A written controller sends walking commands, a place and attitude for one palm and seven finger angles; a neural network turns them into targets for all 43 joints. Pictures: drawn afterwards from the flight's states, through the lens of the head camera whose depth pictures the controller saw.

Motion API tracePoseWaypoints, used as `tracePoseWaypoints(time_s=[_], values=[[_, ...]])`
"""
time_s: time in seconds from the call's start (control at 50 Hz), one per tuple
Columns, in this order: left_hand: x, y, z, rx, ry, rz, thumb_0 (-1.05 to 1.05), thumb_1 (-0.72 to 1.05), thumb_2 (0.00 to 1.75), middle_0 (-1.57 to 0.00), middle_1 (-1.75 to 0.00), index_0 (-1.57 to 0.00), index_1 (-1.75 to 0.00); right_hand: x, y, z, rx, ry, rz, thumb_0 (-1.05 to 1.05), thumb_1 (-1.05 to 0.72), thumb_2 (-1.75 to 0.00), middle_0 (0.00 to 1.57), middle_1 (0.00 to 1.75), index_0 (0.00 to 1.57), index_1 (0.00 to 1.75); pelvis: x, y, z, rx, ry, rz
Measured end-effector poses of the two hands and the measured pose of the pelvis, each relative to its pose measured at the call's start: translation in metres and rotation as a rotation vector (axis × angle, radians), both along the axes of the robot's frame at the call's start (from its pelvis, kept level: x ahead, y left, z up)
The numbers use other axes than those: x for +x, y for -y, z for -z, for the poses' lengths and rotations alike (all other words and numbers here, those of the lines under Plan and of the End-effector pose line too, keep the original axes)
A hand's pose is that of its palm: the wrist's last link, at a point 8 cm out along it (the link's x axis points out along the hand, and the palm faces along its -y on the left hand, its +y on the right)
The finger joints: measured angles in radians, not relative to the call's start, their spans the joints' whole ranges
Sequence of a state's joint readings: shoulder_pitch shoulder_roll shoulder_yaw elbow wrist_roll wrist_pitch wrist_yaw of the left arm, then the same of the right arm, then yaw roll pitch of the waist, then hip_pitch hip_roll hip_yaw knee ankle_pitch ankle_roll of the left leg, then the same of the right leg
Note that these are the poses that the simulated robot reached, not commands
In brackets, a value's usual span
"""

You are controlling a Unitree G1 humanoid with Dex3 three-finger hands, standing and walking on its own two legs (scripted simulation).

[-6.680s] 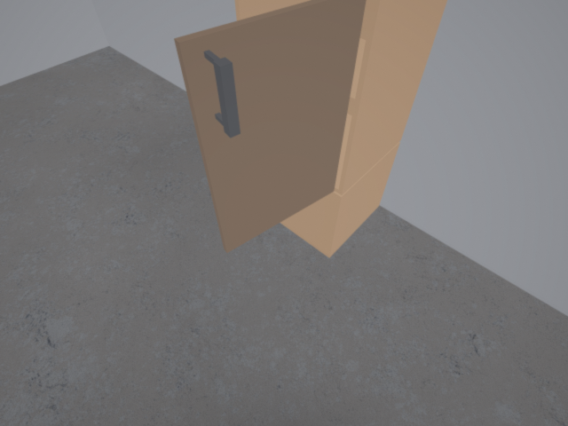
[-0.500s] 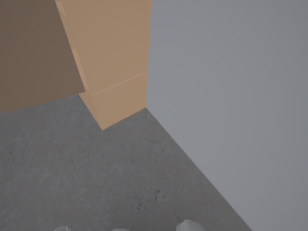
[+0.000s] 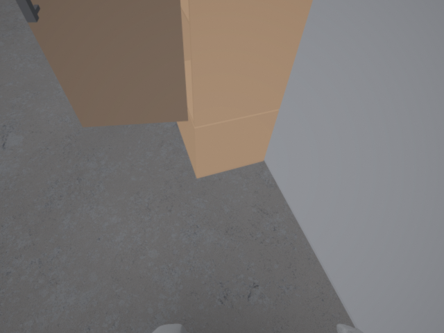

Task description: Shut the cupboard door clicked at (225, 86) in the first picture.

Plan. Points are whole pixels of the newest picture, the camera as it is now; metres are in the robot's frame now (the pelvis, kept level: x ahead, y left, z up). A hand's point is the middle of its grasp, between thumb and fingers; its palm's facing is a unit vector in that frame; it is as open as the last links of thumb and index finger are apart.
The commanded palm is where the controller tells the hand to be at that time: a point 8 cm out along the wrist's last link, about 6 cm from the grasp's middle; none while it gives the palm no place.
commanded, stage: turn to face it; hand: left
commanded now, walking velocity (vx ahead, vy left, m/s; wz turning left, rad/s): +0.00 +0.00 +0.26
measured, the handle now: out of the picture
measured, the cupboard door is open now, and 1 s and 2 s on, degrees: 78 78 78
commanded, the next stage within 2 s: take the last steps up to it in 0.16 s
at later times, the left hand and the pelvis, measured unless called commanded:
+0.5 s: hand out of the picture +0.02 +0.18 -0.14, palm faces +0.21 -0.95 -0.22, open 7.4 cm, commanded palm none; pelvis +0.01 -0.01 +0.02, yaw +9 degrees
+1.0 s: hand (68, 322) +0.14 +0.30 -0.14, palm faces +0.26 -0.94 -0.20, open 7.4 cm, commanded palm none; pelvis +0.12 +0.10 +0.02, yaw +13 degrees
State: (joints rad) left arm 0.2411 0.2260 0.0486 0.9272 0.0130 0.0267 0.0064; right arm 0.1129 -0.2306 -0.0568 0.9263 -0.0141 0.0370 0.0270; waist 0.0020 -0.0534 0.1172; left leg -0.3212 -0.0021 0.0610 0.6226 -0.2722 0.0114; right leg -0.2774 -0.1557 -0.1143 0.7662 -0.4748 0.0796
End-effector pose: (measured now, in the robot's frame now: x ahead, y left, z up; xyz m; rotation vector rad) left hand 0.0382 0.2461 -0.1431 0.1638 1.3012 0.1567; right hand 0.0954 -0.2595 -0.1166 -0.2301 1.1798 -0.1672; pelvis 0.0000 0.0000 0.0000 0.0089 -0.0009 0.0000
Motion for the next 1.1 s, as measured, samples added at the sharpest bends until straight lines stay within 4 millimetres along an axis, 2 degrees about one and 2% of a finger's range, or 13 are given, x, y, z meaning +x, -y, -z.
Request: tracePoseWaypoints(time_s=[0.08,0.18,0.32,0.38,0.48,0.54,0.6,0.7,0.76,0.82,0.92,1.02,1.1], values=[[-0.010,-0.014,-0.003,0.015,-0.042,-0.046,0.01,0.90,0.90,-0.21,-0.30,-0.20,-0.30,0.010,-0.015,-0.008,-0.010,0.018,-0.039,0.01,-0.91,-0.90,0.20,0.30,0.20,0.30,0.001,-0.004,-0.006,-0.011,-0.001,-0.016],[-0.004,-0.015,-0.018,0.027,-0.002,-0.069,0.01,0.91,0.90,-0.20,-0.30,-0.20,-0.30,0.006,-0.026,-0.008,0.018,-0.006,-0.064,0.01,-0.90,-0.90,0.20,0.30,0.20,0.30,0.000,-0.001,-0.016,-0.023,0.000,-0.045],[0.005,0.004,-0.027,0.061,0.087,-0.081,0.00,0.91,0.90,-0.20,-0.30,-0.20,-0.30,-0.010,-0.019,0.014,0.088,-0.061,-0.059,0.01,-0.90,-0.90,0.20,0.30,0.20,0.30,0.002,0.017,-0.010,0.005,0.007,-0.084],[-0.004,0.015,-0.032,0.056,0.095,-0.106,0.00,0.91,0.90,-0.20,-0.30,-0.20,-0.30,-0.015,-0.013,0.017,0.101,-0.103,-0.072,0.01,-0.90,-0.90,0.20,0.30,0.20,0.30,0.003,0.019,-0.012,0.001,0.020,-0.114],[-0.028,0.024,-0.038,0.021,0.053,-0.165,0.00,0.90,0.90,-0.21,-0.30,-0.20,-0.30,-0.011,-0.008,0.007,0.090,-0.147,-0.088,0.01,-0.91,-0.90,0.20,0.30,0.20,0.30,0.012,0.013,-0.023,0.011,0.014,-0.155],[-0.044,0.023,-0.036,-0.002,0.015,-0.211,0.00,0.90,0.90,-0.21,-0.30,-0.20,-0.30,-0.001,-0.013,0.001,0.073,-0.165,-0.115,0.01,-0.91,-0.90,0.20,0.30,0.19,0.30,0.021,0.005,-0.026,0.019,0.006,-0.184],[-0.062,0.016,-0.032,-0.024,-0.034,-0.263,0.00,0.90,0.90,-0.21,-0.30,-0.20,-0.30,0.020,-0.027,-0.003,0.055,-0.169,-0.161,0.01,-0.91,-0.90,0.20,0.30,0.19,0.30,0.030,-0.009,-0.026,0.022,0.001,-0.210],[-0.094,-0.010,-0.013,-0.058,-0.151,-0.337,0.00,0.90,0.90,-0.21,-0.30,-0.20,-0.30,0.074,-0.071,-0.002,0.029,-0.087,-0.245,0.01,-0.91,-0.90,0.20,0.30,0.19,0.30,0.049,-0.047,-0.013,0.010,-0.002,-0.232],[-0.096,-0.034,-0.002,-0.060,-0.218,-0.338,0.01,0.90,0.90,-0.21,-0.30,-0.20,-0.30,0.095,-0.098,0.002,0.016,-0.008,-0.251,0.01,-0.91,-0.90,0.20,0.30,0.19,0.30,0.058,-0.066,-0.003,0.004,0.007,-0.225],[-0.069,-0.059,-0.006,-0.040,-0.199,-0.317,0.01,0.91,0.90,-0.20,-0.30,-0.20,-0.30,0.095,-0.119,0.000,0.032,-0.002,-0.232,0.01,-0.91,-0.90,0.20,0.30,0.19,0.30,0.070,-0.077,-0.008,0.009,0.011,-0.215],[0.012,-0.088,-0.022,-0.008,-0.039,-0.275,0.01,0.91,0.90,-0.20,-0.30,-0.19,-0.30,0.077,-0.136,0.002,0.060,-0.096,-0.190,0.00,-0.93,-0.90,0.20,0.30,0.20,0.30,0.096,-0.093,-0.019,0.018,0.011,-0.219],[0.100,-0.100,-0.034,0.009,0.102,-0.219,0.01,0.91,0.90,-0.20,-0.30,-0.19,-0.30,0.057,-0.141,0.011,0.097,-0.227,-0.145,0.01,-0.92,-0.90,0.20,0.30,0.20,0.30,0.128,-0.100,-0.020,0.035,0.015,-0.221],[0.165,-0.099,-0.038,0.021,0.171,-0.167,0.00,0.91,0.90,-0.20,-0.30,-0.19,-0.30,0.052,-0.141,0.022,0.123,-0.317,-0.098,0.01,-0.91,-0.90,0.20,0.30,0.20,0.30,0.161,-0.100,-0.014,0.046,0.018,-0.210]])
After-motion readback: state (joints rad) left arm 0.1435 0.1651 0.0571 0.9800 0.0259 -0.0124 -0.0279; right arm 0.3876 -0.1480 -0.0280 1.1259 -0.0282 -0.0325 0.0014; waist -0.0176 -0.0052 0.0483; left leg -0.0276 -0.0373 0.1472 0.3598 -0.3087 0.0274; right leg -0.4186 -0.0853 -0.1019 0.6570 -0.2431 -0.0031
